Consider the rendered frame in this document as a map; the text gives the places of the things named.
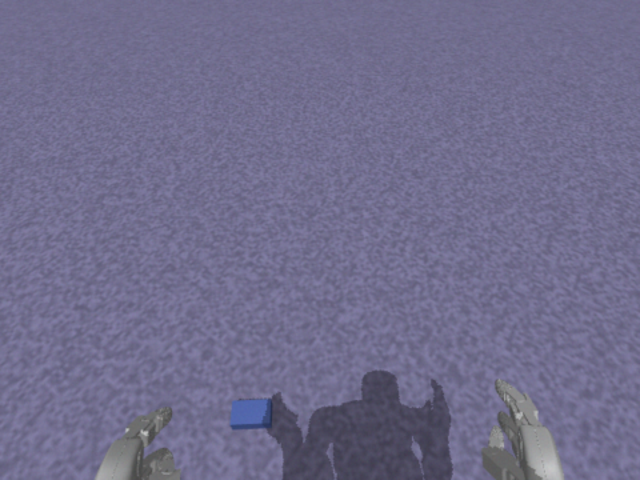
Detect small box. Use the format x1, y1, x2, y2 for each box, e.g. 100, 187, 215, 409
230, 399, 273, 430

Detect left robot hand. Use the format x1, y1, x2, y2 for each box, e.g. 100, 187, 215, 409
94, 407, 181, 480

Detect right robot hand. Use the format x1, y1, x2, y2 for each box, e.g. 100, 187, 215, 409
482, 379, 565, 480

